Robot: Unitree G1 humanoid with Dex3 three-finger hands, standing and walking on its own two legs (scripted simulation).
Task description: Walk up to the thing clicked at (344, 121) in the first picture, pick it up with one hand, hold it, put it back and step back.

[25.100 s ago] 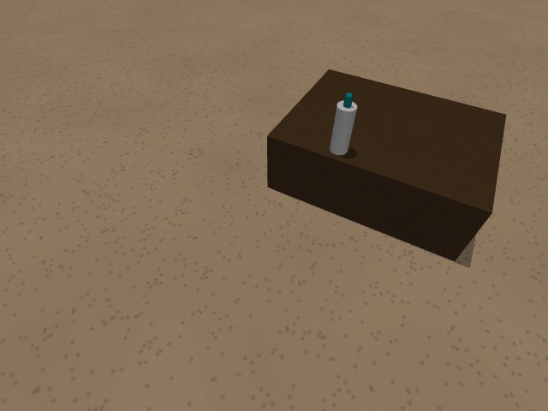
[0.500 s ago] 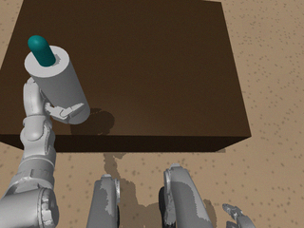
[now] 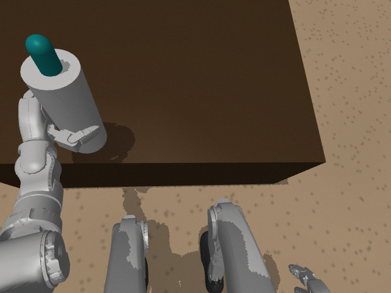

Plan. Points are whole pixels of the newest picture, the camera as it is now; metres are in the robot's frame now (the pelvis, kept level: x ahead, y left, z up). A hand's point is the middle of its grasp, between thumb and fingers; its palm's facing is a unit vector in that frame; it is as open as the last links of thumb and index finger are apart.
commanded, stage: lower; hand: left
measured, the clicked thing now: (69, 101) +0.48 +0.18 +0.01
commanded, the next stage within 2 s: loosen in 0.68 s
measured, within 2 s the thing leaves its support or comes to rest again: rests again in 1.32 s
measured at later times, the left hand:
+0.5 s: hand (79, 124) +0.48 +0.19 -0.08, palm faces +0.08 -0.99 -0.08, open 11.1 cm
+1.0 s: hand (79, 126) +0.48 +0.20 -0.09, palm faces +0.11 -0.99 -0.03, open 11.1 cm
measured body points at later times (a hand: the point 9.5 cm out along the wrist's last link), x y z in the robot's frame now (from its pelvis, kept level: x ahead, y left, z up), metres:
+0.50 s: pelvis -0.02 +0.00 -0.05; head +0.19 +0.03 +0.35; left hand +0.47 +0.25 -0.07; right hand +0.06 -0.27 -0.18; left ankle +0.05 +0.13 -0.48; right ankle +0.09 -0.13 -0.48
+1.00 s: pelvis -0.02 +0.00 -0.07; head +0.19 +0.03 +0.33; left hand +0.47 +0.25 -0.08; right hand +0.06 -0.28 -0.19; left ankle +0.05 +0.13 -0.48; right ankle +0.09 -0.13 -0.48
